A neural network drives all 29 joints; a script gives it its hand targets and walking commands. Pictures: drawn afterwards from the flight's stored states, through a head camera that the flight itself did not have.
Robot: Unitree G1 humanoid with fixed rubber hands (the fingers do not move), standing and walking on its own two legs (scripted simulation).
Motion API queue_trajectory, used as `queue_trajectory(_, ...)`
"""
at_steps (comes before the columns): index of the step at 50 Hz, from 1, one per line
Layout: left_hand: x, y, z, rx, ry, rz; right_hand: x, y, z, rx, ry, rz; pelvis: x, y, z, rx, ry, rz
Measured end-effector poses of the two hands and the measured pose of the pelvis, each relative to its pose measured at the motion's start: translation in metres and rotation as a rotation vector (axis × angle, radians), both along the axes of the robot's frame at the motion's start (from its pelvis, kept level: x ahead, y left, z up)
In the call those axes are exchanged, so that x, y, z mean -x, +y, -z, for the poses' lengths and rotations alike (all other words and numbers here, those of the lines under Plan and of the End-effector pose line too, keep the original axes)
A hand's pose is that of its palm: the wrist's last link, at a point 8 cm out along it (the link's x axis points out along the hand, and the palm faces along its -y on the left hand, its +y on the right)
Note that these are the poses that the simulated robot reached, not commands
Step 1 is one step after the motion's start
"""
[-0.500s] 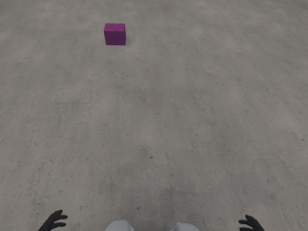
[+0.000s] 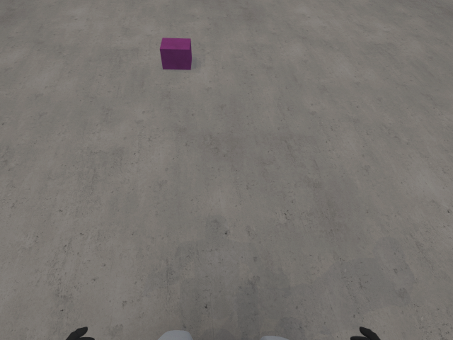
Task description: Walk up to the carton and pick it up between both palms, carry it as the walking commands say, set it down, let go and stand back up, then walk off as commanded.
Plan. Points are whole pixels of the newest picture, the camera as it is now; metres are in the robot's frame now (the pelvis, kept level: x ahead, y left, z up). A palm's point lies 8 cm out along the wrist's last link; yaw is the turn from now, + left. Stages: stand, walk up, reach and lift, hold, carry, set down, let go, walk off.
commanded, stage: stand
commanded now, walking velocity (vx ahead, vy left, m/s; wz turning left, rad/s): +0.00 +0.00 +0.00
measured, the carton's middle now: (176, 53) +2.14 +0.42 -0.67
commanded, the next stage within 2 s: walk up in 1.06 s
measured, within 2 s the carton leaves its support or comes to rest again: neither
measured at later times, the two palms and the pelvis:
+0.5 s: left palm out of the picture +0.09 +0.29 -0.10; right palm out of the picture +0.09 -0.28 -0.09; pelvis +0.00 +0.00 +0.02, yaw +0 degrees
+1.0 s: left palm out of the picture +0.09 +0.29 -0.10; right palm out of the picture +0.09 -0.28 -0.09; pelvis +0.01 +0.00 +0.03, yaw -1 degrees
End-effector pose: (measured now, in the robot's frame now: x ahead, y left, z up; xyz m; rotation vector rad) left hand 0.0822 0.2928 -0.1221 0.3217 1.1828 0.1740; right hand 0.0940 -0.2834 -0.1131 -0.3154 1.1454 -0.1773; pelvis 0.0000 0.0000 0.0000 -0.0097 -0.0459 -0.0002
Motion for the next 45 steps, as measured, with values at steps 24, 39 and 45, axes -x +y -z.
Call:
queue_trajectory(24,-0.007,-0.005,-0.020,0.013,-0.001,0.004,0.005,-0.001,-0.018,-0.008,0.021,0.013,-0.001,-0.001,-0.021,-0.002,-0.011,0.001)
queue_trajectory(39,-0.010,-0.003,-0.024,0.013,0.014,0.005,0.009,-0.002,-0.021,-0.008,0.037,0.033,-0.006,0.000,-0.026,-0.003,-0.008,0.010)
queue_trajectory(45,-0.010,-0.002,-0.025,0.011,0.020,0.002,0.008,-0.001,-0.022,-0.009,0.039,0.037,-0.008,0.001,-0.027,-0.003,-0.007,0.012)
